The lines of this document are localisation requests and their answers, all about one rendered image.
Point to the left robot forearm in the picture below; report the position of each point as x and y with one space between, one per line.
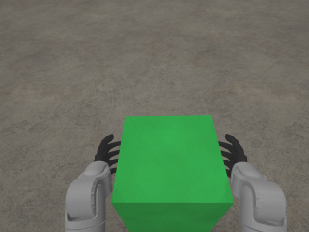
85 201

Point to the left robot hand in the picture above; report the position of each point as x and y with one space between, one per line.
103 153

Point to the right robot hand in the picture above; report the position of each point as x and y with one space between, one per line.
237 153

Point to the carton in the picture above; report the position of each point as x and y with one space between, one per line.
170 175

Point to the right robot forearm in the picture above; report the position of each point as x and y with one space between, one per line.
263 204

